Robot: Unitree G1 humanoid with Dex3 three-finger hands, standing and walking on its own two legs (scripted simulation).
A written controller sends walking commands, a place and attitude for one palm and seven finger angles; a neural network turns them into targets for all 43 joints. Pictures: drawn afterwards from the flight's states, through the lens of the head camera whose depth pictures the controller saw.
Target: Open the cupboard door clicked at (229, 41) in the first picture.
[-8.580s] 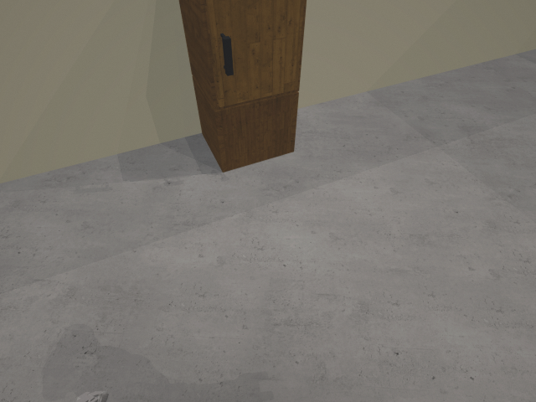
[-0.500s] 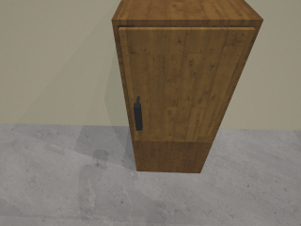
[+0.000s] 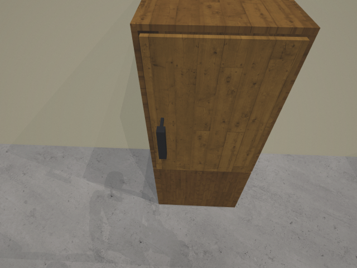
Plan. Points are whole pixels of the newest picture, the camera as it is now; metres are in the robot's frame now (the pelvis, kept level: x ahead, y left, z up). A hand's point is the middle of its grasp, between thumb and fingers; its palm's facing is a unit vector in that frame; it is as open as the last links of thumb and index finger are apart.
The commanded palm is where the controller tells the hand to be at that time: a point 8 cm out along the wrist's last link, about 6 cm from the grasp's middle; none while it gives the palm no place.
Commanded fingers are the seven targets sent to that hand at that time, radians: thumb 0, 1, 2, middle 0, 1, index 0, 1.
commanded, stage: come to a stop and stand still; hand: left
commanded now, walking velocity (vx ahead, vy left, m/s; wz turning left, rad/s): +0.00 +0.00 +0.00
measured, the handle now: (162, 138) +0.54 +0.09 -0.10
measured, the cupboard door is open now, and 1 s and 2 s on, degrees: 0 0 0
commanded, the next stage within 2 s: look again from close up in 1.00 s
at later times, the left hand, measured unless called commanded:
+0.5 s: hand out of the picture +0.01 +0.14 -0.18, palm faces +0.02 -0.98 -0.17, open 7.3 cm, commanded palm none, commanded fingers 0.00 0.90 0.90 -0.20 -0.30 -0.20 -0.30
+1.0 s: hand out of the picture +0.02 +0.13 -0.18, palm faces +0.02 -0.99 -0.17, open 7.3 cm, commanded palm none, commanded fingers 0.00 0.90 0.90 -0.20 -0.30 -0.20 -0.30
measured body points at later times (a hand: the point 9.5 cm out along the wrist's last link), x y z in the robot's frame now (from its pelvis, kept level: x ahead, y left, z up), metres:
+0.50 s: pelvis +0.02 -0.02 +0.00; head +0.04 -0.02 +0.45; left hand +0.01 +0.20 -0.16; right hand +0.02 -0.24 -0.16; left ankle +0.00 +0.05 -0.74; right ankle +0.00 -0.13 -0.74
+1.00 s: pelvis +0.03 -0.03 +0.00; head +0.04 -0.03 +0.45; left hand +0.02 +0.18 -0.16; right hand +0.02 -0.24 -0.16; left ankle +0.00 +0.05 -0.74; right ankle +0.00 -0.13 -0.74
